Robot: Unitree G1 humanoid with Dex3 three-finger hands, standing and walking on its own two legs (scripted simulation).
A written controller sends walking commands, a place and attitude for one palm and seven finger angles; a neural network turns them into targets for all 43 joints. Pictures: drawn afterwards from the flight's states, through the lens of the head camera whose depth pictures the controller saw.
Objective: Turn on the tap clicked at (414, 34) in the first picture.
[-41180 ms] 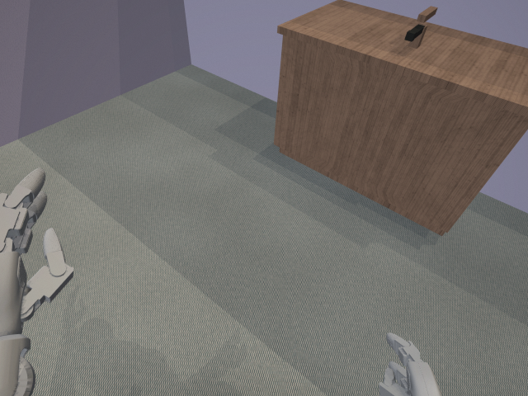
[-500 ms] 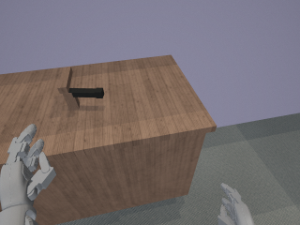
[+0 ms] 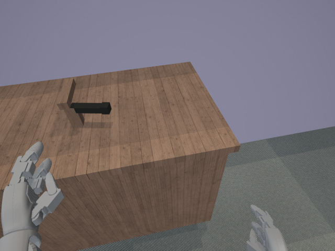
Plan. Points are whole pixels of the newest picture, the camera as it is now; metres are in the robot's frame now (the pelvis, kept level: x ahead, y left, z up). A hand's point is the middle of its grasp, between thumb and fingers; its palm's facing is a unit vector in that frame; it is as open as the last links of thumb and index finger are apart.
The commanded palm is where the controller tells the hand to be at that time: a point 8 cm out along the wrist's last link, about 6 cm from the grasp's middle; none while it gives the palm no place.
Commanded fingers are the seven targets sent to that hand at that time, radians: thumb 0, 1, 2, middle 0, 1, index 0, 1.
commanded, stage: reach beside the lever's end, fingers flat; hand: left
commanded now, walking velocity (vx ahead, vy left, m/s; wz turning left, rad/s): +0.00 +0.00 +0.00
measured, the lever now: (105, 108) +0.50 +0.27 +0.07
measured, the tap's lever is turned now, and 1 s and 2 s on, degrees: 75 75 75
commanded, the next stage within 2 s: none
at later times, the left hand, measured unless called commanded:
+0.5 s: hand (52, 174) +0.23 +0.28 +0.12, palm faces +0.52 -0.85 -0.11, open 7.5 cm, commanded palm +0.19 +0.32 +0.12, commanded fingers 0.00 0.90 0.90 -0.19 -0.28 -0.19 -0.28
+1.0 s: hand (55, 153) +0.29 +0.31 +0.11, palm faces +0.52 -0.85 -0.08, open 7.6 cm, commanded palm +0.25 +0.35 +0.10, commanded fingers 0.00 0.90 0.90 -0.17 -0.21 -0.17 -0.21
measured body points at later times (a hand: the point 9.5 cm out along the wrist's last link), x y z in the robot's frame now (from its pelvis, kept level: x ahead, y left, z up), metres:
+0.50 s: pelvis -0.01 +0.00 +0.00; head -0.01 -0.02 +0.45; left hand +0.20 +0.32 +0.12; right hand +0.17 -0.23 -0.08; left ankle +0.02 +0.14 -0.72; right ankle -0.03 -0.07 -0.72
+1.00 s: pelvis -0.02 +0.03 +0.00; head +0.00 +0.02 +0.45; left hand +0.26 +0.35 +0.11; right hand +0.15 -0.22 -0.09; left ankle +0.02 +0.14 -0.72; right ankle -0.03 -0.07 -0.72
